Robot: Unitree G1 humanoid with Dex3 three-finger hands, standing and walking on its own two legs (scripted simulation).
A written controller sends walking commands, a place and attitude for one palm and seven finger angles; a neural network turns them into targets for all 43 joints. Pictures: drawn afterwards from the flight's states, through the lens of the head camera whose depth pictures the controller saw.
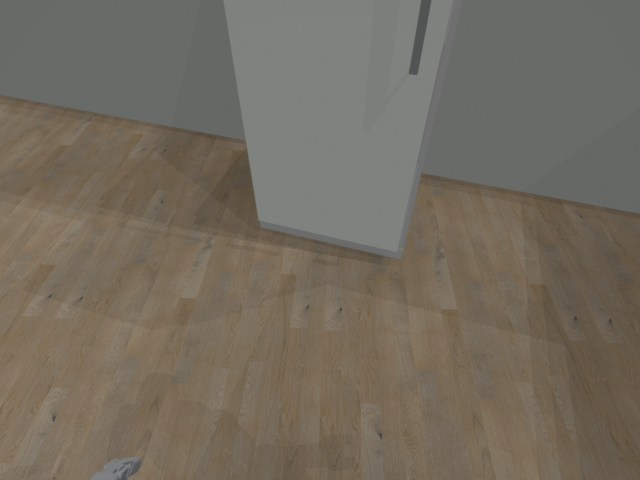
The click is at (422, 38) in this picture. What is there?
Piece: fridge door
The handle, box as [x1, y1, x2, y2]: [409, 0, 430, 74]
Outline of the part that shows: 430,0 421,0 409,73 416,74 418,68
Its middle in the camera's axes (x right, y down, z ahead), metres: +0.24 -0.59 +0.83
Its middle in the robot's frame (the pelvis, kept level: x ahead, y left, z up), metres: +1.06 -0.18 +0.28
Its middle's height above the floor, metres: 1.05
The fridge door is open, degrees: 0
